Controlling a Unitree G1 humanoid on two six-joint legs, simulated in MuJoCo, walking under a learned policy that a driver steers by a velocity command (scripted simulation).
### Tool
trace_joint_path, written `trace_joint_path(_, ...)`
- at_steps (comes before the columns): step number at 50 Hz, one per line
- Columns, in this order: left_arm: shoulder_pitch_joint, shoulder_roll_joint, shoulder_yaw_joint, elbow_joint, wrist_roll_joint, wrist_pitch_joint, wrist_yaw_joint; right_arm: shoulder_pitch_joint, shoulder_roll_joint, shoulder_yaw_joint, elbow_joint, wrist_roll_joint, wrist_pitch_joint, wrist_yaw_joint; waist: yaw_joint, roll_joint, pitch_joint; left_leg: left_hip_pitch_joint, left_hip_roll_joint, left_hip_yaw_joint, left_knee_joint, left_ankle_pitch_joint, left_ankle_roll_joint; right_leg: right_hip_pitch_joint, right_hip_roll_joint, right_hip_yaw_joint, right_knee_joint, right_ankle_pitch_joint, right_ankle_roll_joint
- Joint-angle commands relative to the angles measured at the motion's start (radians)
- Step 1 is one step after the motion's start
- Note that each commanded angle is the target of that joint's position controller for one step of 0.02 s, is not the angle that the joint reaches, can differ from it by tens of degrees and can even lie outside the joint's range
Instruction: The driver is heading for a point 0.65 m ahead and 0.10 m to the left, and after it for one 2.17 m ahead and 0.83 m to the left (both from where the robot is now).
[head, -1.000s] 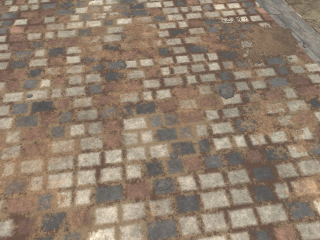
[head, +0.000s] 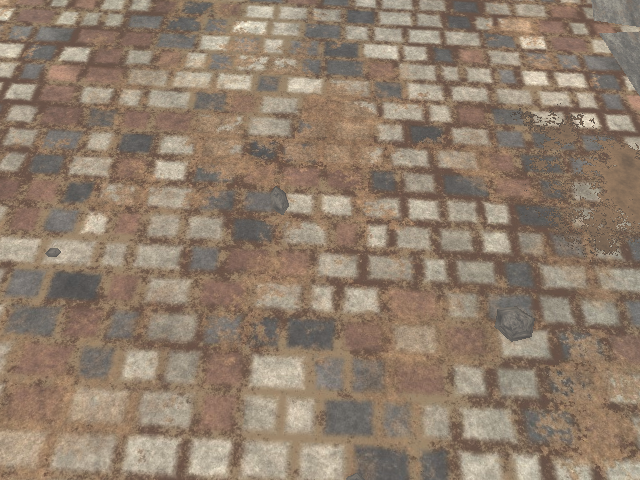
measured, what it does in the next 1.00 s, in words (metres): walks ahead, turning left: right foot, then left foot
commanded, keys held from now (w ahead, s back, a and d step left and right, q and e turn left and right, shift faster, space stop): q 0.42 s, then w+q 0.12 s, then w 0.44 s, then w+e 0.02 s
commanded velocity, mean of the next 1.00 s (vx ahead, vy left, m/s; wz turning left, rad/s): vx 0.20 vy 0.00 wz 0.43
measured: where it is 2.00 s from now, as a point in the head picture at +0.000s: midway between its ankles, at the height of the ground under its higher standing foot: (235, 349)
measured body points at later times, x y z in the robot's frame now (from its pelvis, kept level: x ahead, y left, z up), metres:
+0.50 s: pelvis +0.05 -0.06 +0.01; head +0.08 -0.08 +0.46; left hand +0.09 +0.25 -0.07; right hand +0.28 -0.29 -0.09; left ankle +0.00 +0.07 -0.64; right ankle +0.09 -0.17 -0.73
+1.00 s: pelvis +0.14 +0.04 +0.02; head +0.15 +0.07 +0.47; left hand +0.15 +0.35 -0.10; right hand +0.31 -0.17 -0.09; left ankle +0.03 +0.10 -0.73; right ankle +0.29 -0.06 -0.66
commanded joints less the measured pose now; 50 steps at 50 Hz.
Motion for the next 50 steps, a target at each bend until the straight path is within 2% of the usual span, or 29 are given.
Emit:
trace_joint_path(1,0.094,0.083,0.029,-0.051,0.006,0.013,0.016,-0.015,-0.137,-0.039,-0.092,-0.011,0.004,-0.018,0.043,0.111,-0.174,0.148,0.226,-0.309,-0.193,0.115,0.168,-0.023,-0.016,0.027,-0.097,0.073,0.015)
trace_joint_path(3,0.085,0.070,0.026,-0.054,0.004,0.013,0.024,0.005,-0.154,-0.047,-0.097,-0.008,0.006,-0.032,0.033,0.119,-0.198,0.165,0.222,-0.317,-0.182,0.112,0.167,-0.022,-0.005,0.035,-0.179,0.092,0.031)
trace_joint_path(7,0.035,0.068,0.026,-0.070,0.000,0.014,0.025,0.001,-0.163,-0.052,-0.116,0.002,0.025,-0.053,0.009,0.141,-0.197,0.156,0.203,-0.372,-0.187,-0.139,0.135,-0.008,0.003,0.058,-0.303,0.154,0.044)
trace_joint_path(12,0.019,0.077,0.031,-0.082,-0.013,-0.011,0.007,0.015,-0.159,-0.055,-0.130,0.000,0.044,-0.055,-0.012,0.180,-0.183,0.189,0.200,-0.463,-0.166,-0.172,0.117,0.068,0.029,0.060,-0.476,0.127,0.024)
trace_joint_path(13,0.028,0.079,0.033,-0.081,-0.017,-0.016,0.002,0.016,-0.158,-0.055,-0.132,0.002,0.048,-0.054,-0.009,0.186,-0.180,0.199,0.199,-0.481,-0.156,-0.153,0.112,0.095,0.034,0.056,-0.532,0.127,0.014)
trace_joint_path(15,0.094,0.085,0.042,-0.062,-0.020,-0.025,-0.009,-0.004,-0.152,-0.053,-0.141,0.016,0.057,-0.057,0.036,0.182,-0.171,0.166,0.159,-0.479,-0.112,-0.131,0.076,0.233,0.035,0.029,-0.748,0.235,-0.017)
trace_joint_path(16,0.127,0.130,0.058,-0.056,-0.009,-0.025,-0.009,0.016,-0.124,-0.045,-0.143,0.020,0.060,-0.060,0.039,0.132,-0.180,0.084,0.111,-0.436,-0.043,-0.216,0.031,0.353,-0.064,0.085,-0.818,0.277,-0.050)
trace_joint_path(17,0.104,0.228,0.079,-0.069,0.019,-0.015,-0.003,0.044,-0.075,-0.035,-0.162,0.021,0.056,-0.055,-0.010,-0.134,-0.159,-0.108,-0.030,-0.251,0.177,-0.421,-0.034,0.439,-0.293,0.313,-0.857,0.381,-0.166)
trace_joint_path(18,0.087,0.216,0.081,-0.079,0.052,-0.013,-0.008,0.014,-0.134,-0.055,-0.181,0.012,0.038,-0.048,0.008,-0.288,-0.129,-0.215,-0.074,-0.142,0.420,-0.530,-0.081,0.369,-0.417,0.486,-0.909,0.516,-0.292)
trace_joint_path(19,0.027,0.162,0.066,-0.112,0.046,-0.017,-0.004,0.037,-0.194,-0.076,-0.156,0.004,0.034,-0.043,-0.009,-0.186,-0.126,-0.205,-0.020,-0.160,0.586,-0.470,-0.106,0.350,-0.404,0.416,-0.886,0.551,-0.293)
trace_joint_path(20,-0.018,0.121,0.056,-0.124,0.028,-0.016,0.000,0.068,-0.189,-0.080,-0.123,0.009,0.043,-0.043,-0.026,-0.124,-0.119,-0.194,-0.013,-0.141,0.651,-0.410,-0.122,0.339,-0.333,0.304,-0.861,0.561,-0.242)
trace_joint_path(21,-0.036,0.098,0.048,-0.133,0.011,-0.014,0.003,0.093,-0.163,-0.075,-0.100,0.008,0.056,-0.047,-0.027,-0.102,-0.112,-0.200,-0.008,-0.126,0.719,-0.361,-0.142,0.351,-0.282,0.227,-0.846,0.560,-0.210)
trace_joint_path(22,-0.022,0.090,0.042,-0.131,-0.001,-0.011,0.007,0.101,-0.137,-0.067,-0.097,0.008,0.066,-0.044,-0.015,-0.098,-0.110,-0.223,0.008,-0.108,0.771,-0.310,-0.155,0.364,-0.264,0.186,-0.863,0.471,-0.202)
trace_joint_path(24,0.030,0.101,0.043,-0.123,-0.003,-0.003,0.016,0.049,-0.104,-0.051,-0.127,0.019,0.066,-0.032,0.024,-0.146,-0.080,-0.270,0.042,-0.036,0.723,-0.232,-0.164,0.391,-0.231,0.140,-0.933,0.201,-0.195)
trace_joint_path(25,0.069,0.112,0.046,-0.118,-0.002,0.000,0.020,0.001,-0.099,-0.046,-0.147,0.023,0.061,-0.028,0.057,-0.163,-0.067,-0.304,0.058,-0.019,0.676,-0.219,-0.169,0.430,-0.238,0.147,-0.958,0.119,-0.200)
trace_joint_path(28,0.149,0.147,0.059,-0.100,-0.002,-0.010,0.021,-0.074,-0.078,-0.034,-0.183,0.017,0.041,-0.016,0.107,-0.151,-0.063,-0.308,0.092,-0.014,0.526,-0.228,-0.169,0.505,-0.281,0.162,-0.987,0.055,-0.217)
trace_joint_path(31,0.142,0.165,0.065,-0.088,-0.010,-0.026,0.002,-0.059,-0.041,-0.016,-0.175,0.013,0.015,-0.004,0.092,-0.154,-0.052,-0.150,0.103,0.024,0.348,-0.258,-0.129,0.432,-0.284,0.109,-1.008,0.080,-0.220)
trace_joint_path(35,0.140,0.185,0.070,-0.057,-0.035,-0.040,-0.033,-0.031,-0.055,-0.016,-0.148,0.020,-0.007,0.010,0.066,-0.155,-0.016,0.069,0.086,0.079,0.125,-0.267,-0.066,0.326,-0.281,0.066,-0.990,0.099,-0.226)
trace_joint_path(37,0.123,0.174,0.064,-0.044,-0.050,-0.035,-0.044,0.063,-0.052,-0.020,-0.104,0.022,-0.014,0.013,0.002,-0.113,-0.033,0.272,0.055,0.109,-0.041,-0.153,-0.033,0.241,-0.265,0.037,-0.909,0.104,-0.207)
trace_joint_path(38,0.126,0.132,0.049,-0.036,-0.044,-0.037,-0.048,0.152,-0.074,-0.032,-0.073,0.024,-0.013,0.006,-0.040,-0.080,-0.075,0.434,0.053,0.088,-0.057,-0.154,-0.017,0.162,-0.235,0.002,-0.820,0.128,-0.175)
trace_joint_path(39,0.093,0.057,0.021,-0.050,-0.022,-0.044,-0.054,0.280,-0.125,-0.048,-0.052,0.019,-0.015,-0.005,-0.101,0.050,-0.144,0.622,0.198,-0.113,-0.110,-0.186,0.020,0.026,-0.152,-0.098,-0.544,0.120,-0.105)
trace_joint_path(40,0.067,0.010,0.004,-0.120,-0.004,-0.067,-0.057,0.321,-0.266,-0.070,-0.070,0.006,-0.017,-0.012,-0.088,0.318,-0.168,0.764,0.437,-0.533,-0.191,-0.259,0.160,-0.299,-0.031,-0.140,-0.204,-0.090,-0.041)
trace_joint_path(41,0.030,0.109,0.029,-0.129,-0.033,-0.084,-0.052,0.337,-0.233,-0.067,-0.061,0.008,-0.035,-0.007,-0.124,0.243,-0.146,0.683,0.491,-0.652,-0.257,-0.398,0.265,-0.406,-0.053,-0.030,-0.021,-0.124,-0.041)
trace_joint_path(42,0.026,0.149,0.042,-0.128,-0.052,-0.090,-0.057,0.288,-0.170,-0.043,-0.061,0.010,-0.049,-0.003,-0.089,0.210,-0.060,0.634,0.449,-0.563,-0.269,-0.456,0.236,-0.452,-0.099,-0.002,0.016,-0.026,-0.060)
trace_joint_path(43,0.033,0.141,0.041,-0.109,-0.046,-0.091,-0.059,0.239,-0.128,-0.028,-0.065,0.007,-0.057,-0.001,-0.064,0.179,-0.017,0.573,0.393,-0.463,-0.283,-0.418,0.200,-0.437,-0.124,-0.001,-0.001,0.080,-0.068)
trace_joint_path(44,0.037,0.135,0.041,-0.097,-0.026,-0.091,-0.060,0.187,-0.109,-0.019,-0.071,0.004,-0.057,0.001,-0.038,0.150,0.007,0.515,0.355,-0.391,-0.300,-0.316,0.173,-0.407,-0.135,-0.001,-0.044,0.154,-0.063)
trace_joint_path(45,0.045,0.128,0.042,-0.091,-0.016,-0.088,-0.063,0.158,-0.097,-0.013,-0.074,0.001,-0.058,0.000,-0.014,0.141,0.019,0.464,0.329,-0.325,-0.316,-0.184,0.155,-0.360,-0.147,0.002,-0.083,0.215,-0.053)
trace_joint_path(48,0.043,0.080,0.026,-0.074,-0.008,-0.078,-0.067,0.162,-0.105,-0.015,-0.050,-0.003,-0.064,-0.010,0.002,0.098,-0.002,0.424,0.287,-0.186,-0.337,0.094,0.143,-0.299,-0.130,-0.027,-0.182,0.357,-0.015)
trace_joint_path(50,-0.009,0.049,0.011,-0.083,-0.013,-0.075,-0.068,0.176,-0.114,-0.017,-0.027,-0.001,-0.064,-0.018,-0.011,0.092,0.007,0.401,0.261,-0.105,-0.341,0.152,0.122,-0.253,-0.112,-0.039,-0.330,0.454,-0.007)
